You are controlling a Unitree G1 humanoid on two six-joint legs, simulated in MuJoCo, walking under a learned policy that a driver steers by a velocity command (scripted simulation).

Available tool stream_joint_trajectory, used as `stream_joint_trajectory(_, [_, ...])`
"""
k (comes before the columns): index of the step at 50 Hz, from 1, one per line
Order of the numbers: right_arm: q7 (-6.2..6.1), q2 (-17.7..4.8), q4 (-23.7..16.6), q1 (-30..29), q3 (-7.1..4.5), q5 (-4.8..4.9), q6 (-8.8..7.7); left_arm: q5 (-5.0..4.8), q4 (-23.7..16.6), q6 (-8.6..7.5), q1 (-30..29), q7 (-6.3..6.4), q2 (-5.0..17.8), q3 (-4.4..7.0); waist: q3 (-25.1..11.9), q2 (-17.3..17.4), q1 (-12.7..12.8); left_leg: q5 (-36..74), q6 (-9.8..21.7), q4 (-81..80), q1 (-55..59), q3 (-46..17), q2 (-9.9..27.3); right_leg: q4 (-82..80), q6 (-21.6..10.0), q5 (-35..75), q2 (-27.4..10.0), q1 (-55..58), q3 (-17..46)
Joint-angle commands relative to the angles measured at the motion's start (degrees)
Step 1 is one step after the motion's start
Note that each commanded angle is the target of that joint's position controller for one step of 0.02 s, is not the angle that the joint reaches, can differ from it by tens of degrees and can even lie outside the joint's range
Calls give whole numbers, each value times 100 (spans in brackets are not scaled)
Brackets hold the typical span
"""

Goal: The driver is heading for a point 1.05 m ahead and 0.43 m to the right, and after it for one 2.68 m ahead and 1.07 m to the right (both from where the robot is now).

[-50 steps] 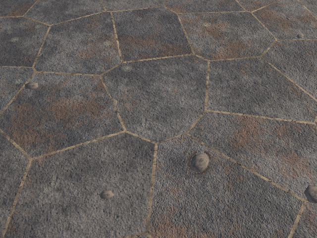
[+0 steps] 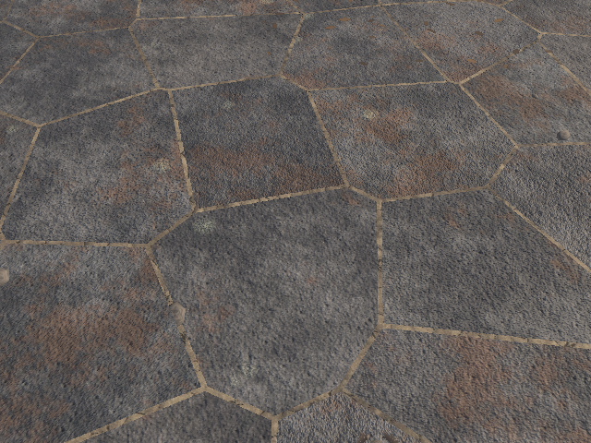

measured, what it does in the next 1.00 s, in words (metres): walks ahead: right foot, then left foot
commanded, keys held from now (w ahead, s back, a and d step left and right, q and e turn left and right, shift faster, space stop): w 0.50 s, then w+e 0.50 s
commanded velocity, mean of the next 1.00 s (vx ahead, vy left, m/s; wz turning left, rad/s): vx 0.50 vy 0.00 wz -0.18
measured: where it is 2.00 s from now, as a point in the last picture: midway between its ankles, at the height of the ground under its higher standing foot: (389, 271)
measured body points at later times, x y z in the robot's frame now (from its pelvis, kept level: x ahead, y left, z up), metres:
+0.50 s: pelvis +0.28 -0.08 +0.00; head +0.29 -0.10 +0.45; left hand +0.33 +0.18 -0.12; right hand +0.37 -0.35 -0.14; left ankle +0.28 +0.08 -0.66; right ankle +0.30 -0.16 -0.74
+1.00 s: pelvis +0.54 -0.03 +0.00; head +0.57 -0.02 +0.45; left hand +0.65 +0.23 -0.14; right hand +0.60 -0.31 -0.12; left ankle +0.60 +0.07 -0.74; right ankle +0.46 -0.17 -0.65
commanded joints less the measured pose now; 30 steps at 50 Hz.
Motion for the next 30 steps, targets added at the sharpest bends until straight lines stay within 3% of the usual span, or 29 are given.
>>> stream_joint_trajectory(1, [-113, -762, -318, -235, -122, 10, -100, 70, -243, 22, 189, 37, 255, 73, 311, 427, 268, 415, 983, -1163, -604, -1184, 1602, -832, 154, 924, -239, -110, 10])
stream_joint_trajectory(5, [-196, -923, -219, 225, -150, 102, -25, 16, -482, -43, -738, -35, 162, 34, 310, 439, -70, 488, 726, -1061, -116, -904, 1512, -2476, 201, 1756, 29, 95, -217])
stream_joint_trajectory(10, [-209, -976, -27, 639, -184, 153, 96, -58, -766, -97, -1424, -209, 255, 18, 464, 525, -270, 339, 643, -639, 829, -1029, 1882, -3325, 80, 1228, 189, 62, -243])
stream_joint_trajectory(12, [-222, -1047, -20, 577, -219, 156, 158, -58, -791, -148, -1266, -265, 384, 60, 373, 608, -106, 670, 549, -312, 1073, -1104, 2012, -3559, -83, 769, 290, 418, -301])
stream_joint_trajectory(13, [-225, -1084, -46, 456, -226, 151, 190, -52, -718, -171, -922, -271, 497, 122, 190, 663, 126, 1396, 466, 86, 1071, -1030, 1954, -3680, -184, 617, 440, 961, -434])
stream_joint_trajectory(14, [-223, -994, -81, 366, -189, 119, 221, -43, -473, -185, -124, -251, 718, 255, -271, 599, 515, 2302, 330, 1026, 935, -785, 1657, -3792, -334, 588, 627, 1997, -569])
stream_joint_trajectory(15, [-220, -761, -223, 315, -83, 30, 216, 3, -196, -193, 1062, -204, 1167, 409, -1141, 194, 951, 1865, 115, 2702, 8, -440, 1297, -3656, -696, 704, -64, 3730, 197])
stream_joint_trajectory(16, [-167, -74, -276, 944, 121, 38, 83, 60, -35, -136, 1731, -211, 1738, 555, -1907, -1284, 800, -558, -332, 4949, -2469, -93, 280, -4104, -1581, -193, -1403, 5952, 2752])
stream_joint_trajectory(17, [-144, -427, -205, 826, 47, 134, -66, 52, -39, -138, 1738, -223, 1213, 405, -2108, -1176, 857, -2326, -248, 5861, -3206, -981, 314, -4776, -1613, -567, -1580, 6018, 3889])
stream_joint_trajectory(18, [-120, -897, -378, 331, -77, 273, -149, 32, -141, -151, 1183, -223, 912, 296, -1289, -835, 734, -1972, -114, 6105, -3623, -1048, 655, -4820, -1328, -469, -1424, 5309, 3081])
stream_joint_trajectory(19, [-146, -926, -477, -28, -89, 276, -154, 36, -284, -138, 619, -227, 719, 222, -848, -380, 551, -1435, -86, 5911, -3447, -871, 983, -4930, -1176, 23, -1195, 4476, 2264])
stream_joint_trajectory(20, [-178, -842, -509, -217, -111, 187, -118, 62, -327, -137, 273, -262, 549, 169, -464, -83, 394, -1061, -113, 5526, -3236, -801, 1163, -5161, -1108, 430, -952, 3743, 1732])
stream_joint_trajectory(22, [-208, -629, -459, -33, -136, 127, 52, 101, -267, -166, 118, -304, 369, 119, -258, -243, 110, -675, -165, 5032, -2626, -789, 1353, -5502, -998, 829, -606, 3021, 1089])
stream_joint_trajectory(24, [-225, -497, -458, -3, -136, 111, 152, 96, -120, -193, 333, -285, 505, 158, -114, -177, 30, -433, -254, 4771, -2659, -709, 1361, -5663, -1081, 1387, -527, 2845, 728])
stream_joint_trajectory(27, [-249, -531, -734, -720, -172, 23, 157, 71, 42, -153, 699, -193, 632, 191, 106, -25, 151, 249, -409, 3846, -3193, -673, 1371, -5766, -1123, 1818, -500, 3007, 581])
stream_joint_trajectory(30, [-218, -432, -942, -1396, -156, 36, 96, 25, 109, -83, 950, -105, 699, 205, 210, -82, 316, 1005, -495, 2646, -3064, -614, 1190, -5804, -1003, 1525, -326, 3049, 438])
